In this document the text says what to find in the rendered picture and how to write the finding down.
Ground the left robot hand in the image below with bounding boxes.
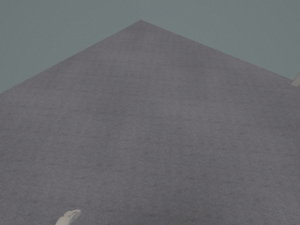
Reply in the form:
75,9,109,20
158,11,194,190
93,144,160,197
55,209,82,225

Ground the panel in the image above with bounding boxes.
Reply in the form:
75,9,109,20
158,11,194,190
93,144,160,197
291,72,300,87

